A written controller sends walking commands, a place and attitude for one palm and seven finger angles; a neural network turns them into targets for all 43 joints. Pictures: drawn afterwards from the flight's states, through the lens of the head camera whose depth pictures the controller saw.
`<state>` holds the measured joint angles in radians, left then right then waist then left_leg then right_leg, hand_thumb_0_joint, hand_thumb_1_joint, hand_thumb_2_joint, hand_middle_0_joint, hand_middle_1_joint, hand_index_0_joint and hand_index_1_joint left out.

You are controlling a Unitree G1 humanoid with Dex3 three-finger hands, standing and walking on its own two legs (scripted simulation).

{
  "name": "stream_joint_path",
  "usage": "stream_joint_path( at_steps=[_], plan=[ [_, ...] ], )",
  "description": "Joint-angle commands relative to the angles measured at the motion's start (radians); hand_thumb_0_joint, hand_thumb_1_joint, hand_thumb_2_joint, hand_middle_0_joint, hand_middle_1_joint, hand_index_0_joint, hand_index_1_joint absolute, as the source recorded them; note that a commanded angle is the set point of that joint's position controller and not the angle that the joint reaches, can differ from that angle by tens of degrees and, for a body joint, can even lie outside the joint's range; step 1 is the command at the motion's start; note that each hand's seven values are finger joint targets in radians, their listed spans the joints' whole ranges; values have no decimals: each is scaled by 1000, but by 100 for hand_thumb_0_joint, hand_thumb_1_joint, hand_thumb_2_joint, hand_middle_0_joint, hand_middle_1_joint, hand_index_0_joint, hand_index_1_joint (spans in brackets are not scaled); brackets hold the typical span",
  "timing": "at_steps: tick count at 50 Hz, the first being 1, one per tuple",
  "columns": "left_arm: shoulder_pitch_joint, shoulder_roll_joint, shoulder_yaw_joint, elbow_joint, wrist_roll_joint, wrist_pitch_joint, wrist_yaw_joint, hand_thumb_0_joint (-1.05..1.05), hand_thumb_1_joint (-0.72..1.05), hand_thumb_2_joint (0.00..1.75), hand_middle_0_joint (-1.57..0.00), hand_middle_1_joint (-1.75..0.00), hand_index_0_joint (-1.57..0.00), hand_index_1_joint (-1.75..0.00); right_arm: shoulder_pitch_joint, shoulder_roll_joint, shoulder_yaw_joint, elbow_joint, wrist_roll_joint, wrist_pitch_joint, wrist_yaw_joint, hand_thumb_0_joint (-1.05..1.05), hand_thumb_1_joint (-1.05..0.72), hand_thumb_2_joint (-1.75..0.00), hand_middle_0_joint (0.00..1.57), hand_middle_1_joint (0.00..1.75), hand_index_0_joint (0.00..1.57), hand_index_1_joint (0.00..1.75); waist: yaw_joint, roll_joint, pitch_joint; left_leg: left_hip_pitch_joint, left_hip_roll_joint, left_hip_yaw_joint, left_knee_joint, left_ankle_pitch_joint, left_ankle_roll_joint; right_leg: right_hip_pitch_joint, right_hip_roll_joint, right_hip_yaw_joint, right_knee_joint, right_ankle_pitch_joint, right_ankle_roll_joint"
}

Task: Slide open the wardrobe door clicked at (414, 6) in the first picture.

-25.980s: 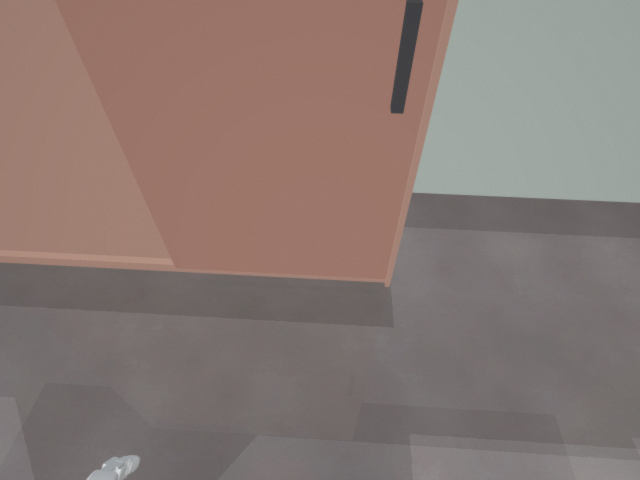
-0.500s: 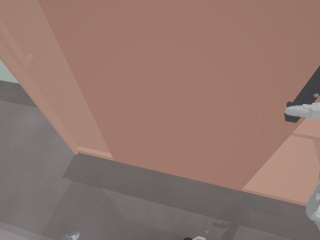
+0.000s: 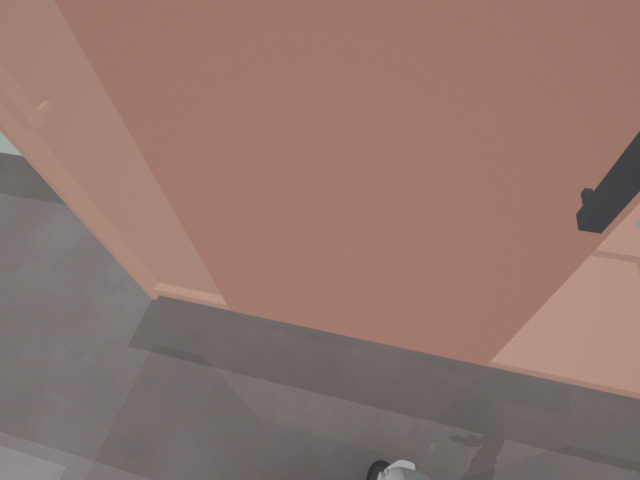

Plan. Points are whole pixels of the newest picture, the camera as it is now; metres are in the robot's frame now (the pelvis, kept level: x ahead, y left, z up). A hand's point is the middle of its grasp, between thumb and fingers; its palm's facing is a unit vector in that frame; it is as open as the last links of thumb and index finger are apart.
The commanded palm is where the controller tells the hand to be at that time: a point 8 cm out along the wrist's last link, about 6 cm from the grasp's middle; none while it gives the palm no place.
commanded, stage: slip the hand off the handle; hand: right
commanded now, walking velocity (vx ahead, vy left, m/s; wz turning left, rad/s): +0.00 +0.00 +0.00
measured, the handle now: (635, 149) +0.50 -0.30 +0.15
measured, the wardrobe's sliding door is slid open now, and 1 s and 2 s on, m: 0.49 0.49 0.49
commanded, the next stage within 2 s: draw the hand back to the body in 0.60 s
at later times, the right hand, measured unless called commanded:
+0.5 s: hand out of the picture +0.34 -0.36 +0.14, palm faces +0.43 +0.89 -0.18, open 14.7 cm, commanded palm +0.30 -0.38 +0.15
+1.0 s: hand out of the picture +0.28 -0.32 +0.17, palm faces +0.15 +0.99 -0.02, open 14.7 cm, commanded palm +0.23 -0.36 +0.16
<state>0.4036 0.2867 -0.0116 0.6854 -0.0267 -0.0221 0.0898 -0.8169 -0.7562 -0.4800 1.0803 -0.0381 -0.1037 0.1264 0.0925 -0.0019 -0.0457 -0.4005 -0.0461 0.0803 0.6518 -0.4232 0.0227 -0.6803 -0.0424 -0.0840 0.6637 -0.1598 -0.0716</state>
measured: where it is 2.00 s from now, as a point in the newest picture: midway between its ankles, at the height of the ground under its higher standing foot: outside the picture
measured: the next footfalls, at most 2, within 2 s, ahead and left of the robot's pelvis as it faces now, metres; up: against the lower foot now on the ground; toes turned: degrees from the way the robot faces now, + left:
none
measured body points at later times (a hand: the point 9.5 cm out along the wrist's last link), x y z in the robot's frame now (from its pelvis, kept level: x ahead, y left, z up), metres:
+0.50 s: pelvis +0.00 +0.00 +0.00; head +0.01 -0.01 +0.45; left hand +0.14 +0.25 -0.08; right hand +0.31 -0.41 +0.15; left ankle -0.06 +0.11 -0.71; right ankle +0.10 -0.08 -0.71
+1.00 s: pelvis -0.01 +0.00 +0.01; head -0.03 +0.00 +0.46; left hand +0.14 +0.25 -0.06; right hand +0.27 -0.38 +0.17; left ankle -0.06 +0.11 -0.71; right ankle +0.10 -0.08 -0.71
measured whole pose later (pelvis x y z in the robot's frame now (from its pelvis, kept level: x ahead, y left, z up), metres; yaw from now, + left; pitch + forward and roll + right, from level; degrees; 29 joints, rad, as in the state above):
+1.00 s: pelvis -0.01 +0.00 +0.01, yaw +0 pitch +0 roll +3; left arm 0.31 0.28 -0.07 0.60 -0.09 -0.21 0.13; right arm -0.20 -0.57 -0.51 0.47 0.35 0.02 0.48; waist -0.02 -0.05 -0.06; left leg -0.20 -0.05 0.07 0.58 -0.39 0.02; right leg -0.47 -0.04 -0.09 0.59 -0.13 -0.07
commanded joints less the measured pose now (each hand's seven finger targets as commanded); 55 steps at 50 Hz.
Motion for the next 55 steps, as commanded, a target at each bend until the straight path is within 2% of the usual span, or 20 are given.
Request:
stream_joint_path(
  at_steps=[1,4,7,11,12,19,24,27,28,32,33,36,37,38,42,46,49,51,54,55],
  plan=[
    [70,184,69,-114,-7,-21,10,0,90,90,-20,-30,-20,-30,-194,-306,-85,-294,63,-65,12,0,55,-20,25,115,25,115,-56,-134,-396,-189,-19,-42,-121,219,6,612,-12,167,-50,131,7],
    [40,182,68,-137,-16,-17,6,0,90,90,-20,-30,-20,-30,-108,-301,-107,-365,90,-26,22,0,55,-20,25,115,25,115,-68,-119,-346,-171,-19,-42,-122,233,-3,571,-11,148,-60,134,4],
    [15,177,69,-159,-16,-24,7,0,90,90,-20,-30,-20,-30,-90,-340,-152,-525,92,-20,10,0,55,-20,25,115,25,115,-80,-161,-375,-149,-19,-47,-123,244,-3,596,-9,142,-60,155,3],
    [-15,161,61,-165,-24,-45,21,0,90,90,-20,-30,-20,-30,-30,-257,-113,-576,118,-8,9,0,55,-20,25,115,25,115,-59,-128,-298,-169,-18,-47,-142,196,-6,585,-10,144,-71,77,0],
    [-23,166,60,-156,-23,-49,23,0,90,90,-20,-30,-20,-30,-49,-281,-128,-607,118,-6,9,0,55,-20,25,115,25,115,-65,-166,-314,-177,-18,-48,-138,186,-4,603,-13,154,-80,64,6],
    [-88,144,45,-169,-34,-90,34,0,90,90,-20,-30,-20,-30,68,-147,-48,-693,155,34,22,0,55,-20,25,115,25,115,-74,-158,-282,-179,-13,-39,-152,157,-1,639,-13,180,-111,3,14],
    [-133,138,31,-175,-40,-110,42,0,90,90,-20,-30,-20,-30,97,-108,-26,-715,170,69,12,0,55,-20,25,115,25,115,-80,-119,-206,-167,-4,-40,-169,113,-2,587,-7,189,-147,-102,16],
    [-156,138,26,-182,-40,-120,47,0,90,90,-20,-30,-20,-30,93,-148,-51,-767,165,71,0,0,55,-20,25,115,25,115,-91,-137,-217,-138,1,-49,-180,108,1,580,-1,181,-153,-115,16],
    [-167,129,22,-187,-40,-126,46,0,90,90,-20,-30,-20,-30,91,-101,-15,-793,164,72,-1,0,55,-20,25,115,25,115,-87,-137,-231,-145,1,-45,-176,108,0,605,-2,187,-157,-113,17],
    [-193,126,13,-179,-37,-144,51,0,90,90,-20,-30,-20,-30,55,-113,-20,-850,165,58,-14,0,55,-20,25,115,25,115,-87,-160,-219,-137,2,-47,-185,93,3,607,-1,192,-168,-152,21],
    [-196,121,10,-176,-36,-151,50,0,90,90,-20,-30,-20,-30,60,-72,10,-844,165,59,-15,0,55,-20,25,115,25,115,-84,-168,-221,-146,2,-44,-180,85,4,620,-1,198,-173,-166,25],
    [-186,128,10,-160,-35,-158,55,0,90,90,-20,-30,-20,-30,103,-104,-22,-780,167,72,-17,0,55,-20,25,115,25,115,-94,-128,-196,-117,7,-51,-196,79,2,571,7,184,-169,-178,19],
    [-187,148,9,-153,-50,-174,63,0,90,90,-20,-30,-20,-30,77,-22,30,-807,302,38,118,0,55,-20,25,115,25,115,-40,-100,-248,-68,12,-60,-221,124,5,627,3,168,-158,-96,21],
    [-200,140,4,-156,-57,-187,71,0,90,90,-20,-30,-20,-30,93,-83,-25,-786,335,21,194,0,55,-20,25,115,25,115,-75,-77,-261,-52,8,-63,-220,138,5,641,4,160,-140,-59,19],
    [-221,138,-11,-186,-57,-225,79,0,90,90,-20,-30,-20,-30,199,-176,-107,-732,407,5,394,0,55,-20,25,115,25,115,-115,-124,-213,-60,16,-89,-225,175,-13,598,15,152,-122,-22,15],
    [-225,125,-8,-250,-60,-241,47,0,90,90,-20,-30,-20,-30,358,-175,-163,-779,416,53,368,0,55,-20,25,115,25,115,-162,-111,-174,-51,20,-89,-224,119,-14,545,10,156,-147,-58,17],
    [-234,121,-3,-262,-66,-257,36,0,90,90,-20,-30,-20,-30,384,-71,-95,-887,421,72,333,0,55,-20,25,115,25,115,-140,-106,-164,-81,9,-67,-219,94,-19,582,0,168,-172,-115,19],
    [-236,124,1,-268,-66,-268,36,0,90,90,-20,-30,-20,-30,432,-69,-109,-962,427,71,317,0,55,-20,25,115,25,115,-147,-98,-191,-58,11,-80,-223,113,-27,599,1,161,-161,-86,16],
    [-252,119,-2,-252,-68,-284,40,0,90,90,-20,-30,-20,-30,453,6,-48,-1053,426,86,296,0,55,-20,25,115,25,115,-131,-122,-135,-90,2,-58,-224,91,-24,617,-4,179,-197,-152,21],
    [-252,124,0,-254,-67,-288,44,0,90,90,-20,-30,-20,-30,448,-22,-80,-1084,427,91,286,0,55,-20,25,115,25,115,-137,-126,-144,-84,3,-61,-228,82,-24,620,-3,188,-211,-178,23]
  ],
)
